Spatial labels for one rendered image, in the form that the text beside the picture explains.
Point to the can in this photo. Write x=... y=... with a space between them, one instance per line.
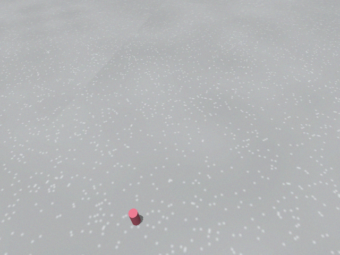
x=134 y=216

